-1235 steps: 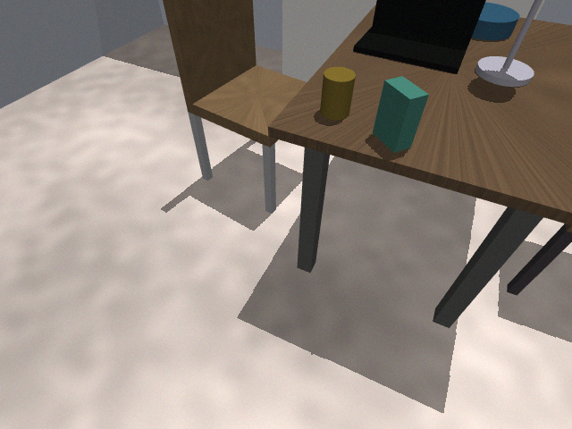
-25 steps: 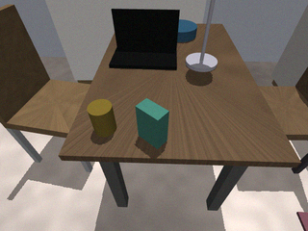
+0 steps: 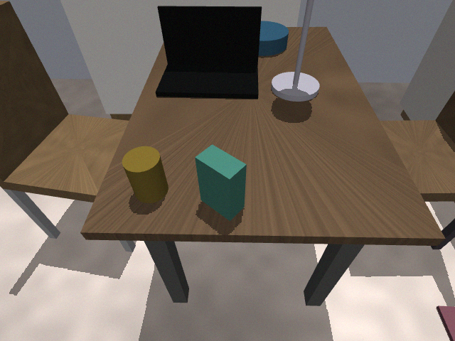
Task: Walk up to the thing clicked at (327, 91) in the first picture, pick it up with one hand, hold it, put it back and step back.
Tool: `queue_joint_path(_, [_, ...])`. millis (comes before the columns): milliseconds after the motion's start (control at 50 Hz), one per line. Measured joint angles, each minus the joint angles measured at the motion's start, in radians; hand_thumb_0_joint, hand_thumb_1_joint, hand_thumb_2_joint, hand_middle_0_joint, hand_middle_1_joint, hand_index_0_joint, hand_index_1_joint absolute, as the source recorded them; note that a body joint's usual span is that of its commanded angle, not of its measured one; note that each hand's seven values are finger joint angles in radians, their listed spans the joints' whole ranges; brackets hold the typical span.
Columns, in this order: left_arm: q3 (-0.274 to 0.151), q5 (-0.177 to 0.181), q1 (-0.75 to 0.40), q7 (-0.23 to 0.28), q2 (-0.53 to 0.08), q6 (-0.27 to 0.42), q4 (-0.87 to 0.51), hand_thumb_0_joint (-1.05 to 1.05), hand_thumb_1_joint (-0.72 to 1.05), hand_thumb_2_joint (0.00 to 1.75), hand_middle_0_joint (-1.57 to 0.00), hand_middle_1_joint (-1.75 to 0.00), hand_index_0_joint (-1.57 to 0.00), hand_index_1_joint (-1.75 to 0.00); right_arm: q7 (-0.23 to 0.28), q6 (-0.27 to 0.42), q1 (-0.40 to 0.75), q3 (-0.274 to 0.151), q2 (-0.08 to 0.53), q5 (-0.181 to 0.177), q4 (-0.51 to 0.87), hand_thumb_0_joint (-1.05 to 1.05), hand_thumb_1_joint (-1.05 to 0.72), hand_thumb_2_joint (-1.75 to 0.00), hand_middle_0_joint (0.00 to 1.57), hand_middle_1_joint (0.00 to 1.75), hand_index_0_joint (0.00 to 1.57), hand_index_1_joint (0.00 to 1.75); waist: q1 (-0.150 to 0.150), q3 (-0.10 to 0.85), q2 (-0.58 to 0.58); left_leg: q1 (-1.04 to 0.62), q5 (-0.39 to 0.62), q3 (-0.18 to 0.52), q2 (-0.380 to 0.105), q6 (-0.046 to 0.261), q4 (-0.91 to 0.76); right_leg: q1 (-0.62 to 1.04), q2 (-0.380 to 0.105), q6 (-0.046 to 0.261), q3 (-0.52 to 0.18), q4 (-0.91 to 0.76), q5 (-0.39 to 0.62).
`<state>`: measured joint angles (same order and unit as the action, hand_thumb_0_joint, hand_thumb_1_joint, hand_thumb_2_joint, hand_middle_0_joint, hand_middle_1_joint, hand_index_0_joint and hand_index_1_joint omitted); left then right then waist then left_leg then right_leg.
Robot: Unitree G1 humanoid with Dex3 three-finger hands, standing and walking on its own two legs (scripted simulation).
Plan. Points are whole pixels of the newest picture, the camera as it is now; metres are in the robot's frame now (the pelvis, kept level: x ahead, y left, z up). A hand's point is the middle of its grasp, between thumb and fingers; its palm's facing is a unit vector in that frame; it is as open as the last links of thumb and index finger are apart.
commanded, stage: home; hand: left
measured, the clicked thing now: (146, 175) +0.47 +0.20 +0.01
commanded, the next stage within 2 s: stand in 0.78 s
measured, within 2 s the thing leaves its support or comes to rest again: neither
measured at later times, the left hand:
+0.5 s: hand out of the picture +0.09 +0.25 -0.15, palm faces -0.05 -0.93 -0.36, open 17.6 cm
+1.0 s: hand out of the picture +0.09 +0.25 -0.15, palm faces -0.05 -0.93 -0.36, open 16.9 cm
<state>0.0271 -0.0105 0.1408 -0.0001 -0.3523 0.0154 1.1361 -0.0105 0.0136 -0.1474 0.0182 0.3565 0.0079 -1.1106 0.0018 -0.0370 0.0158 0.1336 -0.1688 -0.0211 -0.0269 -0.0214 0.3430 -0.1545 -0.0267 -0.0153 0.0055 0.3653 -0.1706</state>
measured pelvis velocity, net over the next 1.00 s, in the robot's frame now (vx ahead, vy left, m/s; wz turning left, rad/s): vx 0.02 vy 0.00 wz -0.02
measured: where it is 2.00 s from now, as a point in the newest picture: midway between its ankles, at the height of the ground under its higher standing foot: outside the picture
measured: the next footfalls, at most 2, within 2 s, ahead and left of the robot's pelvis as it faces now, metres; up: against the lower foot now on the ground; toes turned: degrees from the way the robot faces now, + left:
none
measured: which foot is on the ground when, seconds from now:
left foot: down 0.00-1.00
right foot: down 0.00-1.00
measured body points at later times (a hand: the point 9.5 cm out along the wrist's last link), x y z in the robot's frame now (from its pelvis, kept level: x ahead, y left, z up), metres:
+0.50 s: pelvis +0.02 +0.00 +0.00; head +0.03 -0.01 +0.45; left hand +0.10 +0.30 -0.13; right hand +0.08 -0.30 -0.14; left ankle +0.01 +0.13 -0.75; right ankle +0.02 -0.13 -0.75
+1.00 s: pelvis +0.02 +0.00 +0.00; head +0.02 -0.01 +0.45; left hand +0.10 +0.30 -0.13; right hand +0.08 -0.30 -0.13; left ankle +0.01 +0.13 -0.75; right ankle +0.02 -0.13 -0.75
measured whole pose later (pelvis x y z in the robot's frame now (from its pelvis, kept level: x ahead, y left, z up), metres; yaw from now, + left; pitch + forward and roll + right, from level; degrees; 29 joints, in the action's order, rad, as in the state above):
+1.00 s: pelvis +0.02 +0.00 +0.00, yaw -1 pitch -2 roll +0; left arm 0.01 -0.01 0.11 0.00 -0.35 0.01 1.14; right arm -0.01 0.01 -0.13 0.01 0.35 0.01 -1.13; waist -0.01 -0.04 0.01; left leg 0.09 -0.18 -0.04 -0.04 -0.03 0.31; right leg -0.11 -0.02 -0.01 -0.01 0.33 -0.17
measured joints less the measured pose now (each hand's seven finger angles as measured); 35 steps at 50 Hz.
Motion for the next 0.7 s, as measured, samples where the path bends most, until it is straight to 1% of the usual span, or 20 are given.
queue_joint_path(260, [-0.005, 0.001, -0.033, 0.0, 0.003, -0.002, 0.0, 0.0, -0.57, 0.03, -0.05, -0.05, -0.05, -0.04, 0.004, 0.001, 0.022, -0.002, 0.005, 0.0, -0.007, 0.0, -0.9, -0.9, 0.2, 0.3, 0.2, 0.3, -0.003, -0.005, 0.002, -0.021, -0.006, -0.006, -0.005, -0.004, -0.019, 0.017, 0.005, 0.001, -0.005, -0.016, -0.005])
queue_joint_path(700, [-0.01, 0.003, -0.038, 0.003, 0.003, -0.004, 0.003, 0.0, -0.56, 0.04, -0.05, -0.05, -0.05, -0.04, 0.008, -0.004, 0.022, -0.01, 0.0, 0.001, -0.017, 0.0, -0.9, -0.9, 0.2, 0.3, 0.2, 0.3, -0.007, -0.007, -0.003, -0.044, -0.016, -0.012, -0.011, -0.007, -0.03, 0.038, 0.011, 0.003, -0.01, -0.03, -0.011])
